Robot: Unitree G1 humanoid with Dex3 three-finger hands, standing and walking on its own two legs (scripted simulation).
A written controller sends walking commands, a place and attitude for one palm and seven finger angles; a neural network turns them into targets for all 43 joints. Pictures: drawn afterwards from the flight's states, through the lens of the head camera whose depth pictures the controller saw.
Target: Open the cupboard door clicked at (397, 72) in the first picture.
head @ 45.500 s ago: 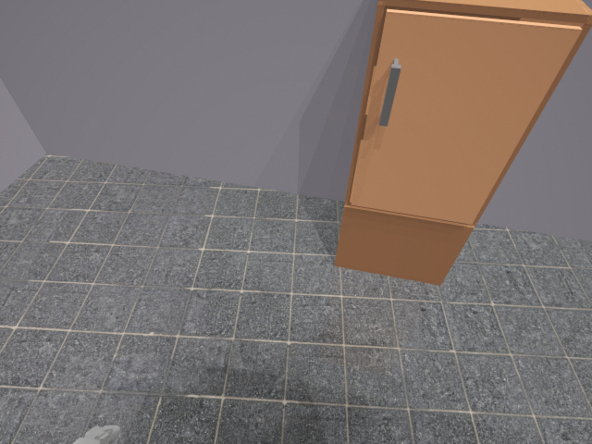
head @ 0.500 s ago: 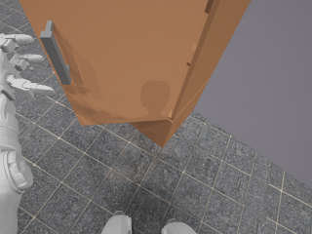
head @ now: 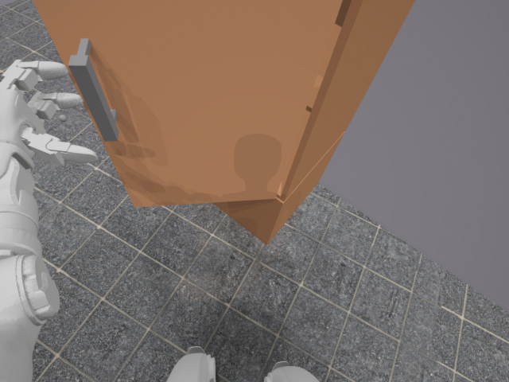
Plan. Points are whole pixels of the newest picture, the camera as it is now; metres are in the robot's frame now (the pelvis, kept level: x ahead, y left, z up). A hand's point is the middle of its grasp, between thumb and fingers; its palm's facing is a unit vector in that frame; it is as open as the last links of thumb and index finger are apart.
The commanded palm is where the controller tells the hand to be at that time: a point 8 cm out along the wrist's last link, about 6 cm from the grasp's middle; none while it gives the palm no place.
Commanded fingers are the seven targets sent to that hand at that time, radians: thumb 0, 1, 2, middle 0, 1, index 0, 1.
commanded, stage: slide the fingers in behind the handle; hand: left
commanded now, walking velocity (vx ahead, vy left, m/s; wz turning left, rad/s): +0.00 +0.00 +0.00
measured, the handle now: (99, 94) +0.53 +0.23 +0.10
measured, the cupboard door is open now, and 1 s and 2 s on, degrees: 45 46 46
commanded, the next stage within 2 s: close the thumb around the handle in 1.40 s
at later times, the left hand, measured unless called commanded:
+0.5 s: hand (86, 120) +0.47 +0.23 +0.11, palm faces +0.09 -1.00 +0.01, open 14.0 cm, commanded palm +0.45 +0.27 +0.10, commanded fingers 0.00 -0.50 0.30 -0.30 -1.20 -0.30 -1.20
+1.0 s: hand (105, 123) +0.47 +0.20 +0.11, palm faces +0.09 -1.00 +0.01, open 14.2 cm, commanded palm +0.44 +0.24 +0.10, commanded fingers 0.00 -0.50 0.30 -0.30 -1.20 -0.30 -1.20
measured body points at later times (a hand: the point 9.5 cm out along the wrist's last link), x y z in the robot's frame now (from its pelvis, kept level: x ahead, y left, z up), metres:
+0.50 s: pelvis +0.00 -0.01 +0.00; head +0.09 +0.01 +0.44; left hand +0.46 +0.28 +0.11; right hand +0.03 -0.28 -0.11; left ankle +0.04 +0.07 -0.68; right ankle -0.03 -0.11 -0.68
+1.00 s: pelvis -0.01 -0.01 +0.00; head +0.07 +0.01 +0.44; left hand +0.46 +0.26 +0.11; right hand +0.02 -0.28 -0.11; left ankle +0.04 +0.07 -0.68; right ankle -0.03 -0.11 -0.68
